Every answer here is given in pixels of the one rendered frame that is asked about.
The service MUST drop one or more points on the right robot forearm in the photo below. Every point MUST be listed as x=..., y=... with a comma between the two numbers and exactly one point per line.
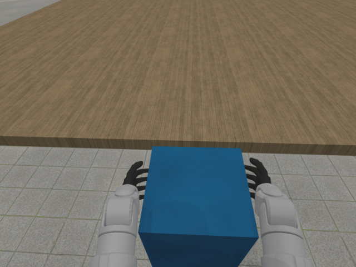
x=280, y=229

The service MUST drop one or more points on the carton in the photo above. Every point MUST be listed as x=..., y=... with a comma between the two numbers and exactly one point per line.
x=197, y=209

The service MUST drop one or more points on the left robot forearm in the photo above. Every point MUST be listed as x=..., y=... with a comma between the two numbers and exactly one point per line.
x=118, y=229

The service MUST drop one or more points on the right robot hand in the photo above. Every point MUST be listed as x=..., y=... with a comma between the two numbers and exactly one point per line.
x=261, y=175

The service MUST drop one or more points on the left robot hand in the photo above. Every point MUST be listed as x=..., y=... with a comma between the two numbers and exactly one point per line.
x=131, y=177

